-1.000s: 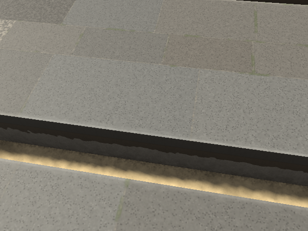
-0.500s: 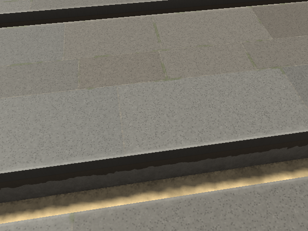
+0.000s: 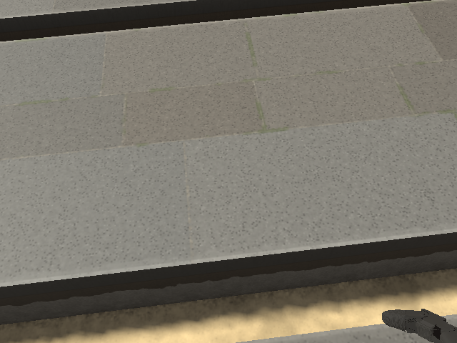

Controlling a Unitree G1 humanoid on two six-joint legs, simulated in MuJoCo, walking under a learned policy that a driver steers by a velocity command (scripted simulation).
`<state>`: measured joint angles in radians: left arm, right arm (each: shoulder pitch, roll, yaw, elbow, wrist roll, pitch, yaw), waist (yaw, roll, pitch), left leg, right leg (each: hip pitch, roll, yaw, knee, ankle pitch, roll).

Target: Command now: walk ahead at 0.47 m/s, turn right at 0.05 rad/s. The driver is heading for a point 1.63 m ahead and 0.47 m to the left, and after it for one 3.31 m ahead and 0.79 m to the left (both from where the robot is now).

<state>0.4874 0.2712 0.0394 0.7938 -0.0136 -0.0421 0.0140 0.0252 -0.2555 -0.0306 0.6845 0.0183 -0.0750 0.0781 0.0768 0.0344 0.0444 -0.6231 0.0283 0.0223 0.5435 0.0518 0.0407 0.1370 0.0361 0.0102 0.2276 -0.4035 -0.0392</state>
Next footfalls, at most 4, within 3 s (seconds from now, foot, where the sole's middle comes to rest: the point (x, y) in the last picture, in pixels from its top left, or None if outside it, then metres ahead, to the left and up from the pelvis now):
0.06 left None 0.23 0.11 -0.76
0.60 right None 0.38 -0.16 -0.76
1.10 left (227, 203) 0.89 0.13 -0.76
1.68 right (252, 135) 1.21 0.06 -0.76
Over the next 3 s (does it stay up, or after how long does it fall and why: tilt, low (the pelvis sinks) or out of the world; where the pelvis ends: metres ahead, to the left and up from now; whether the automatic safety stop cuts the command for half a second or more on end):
stays up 1.57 0.49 0.01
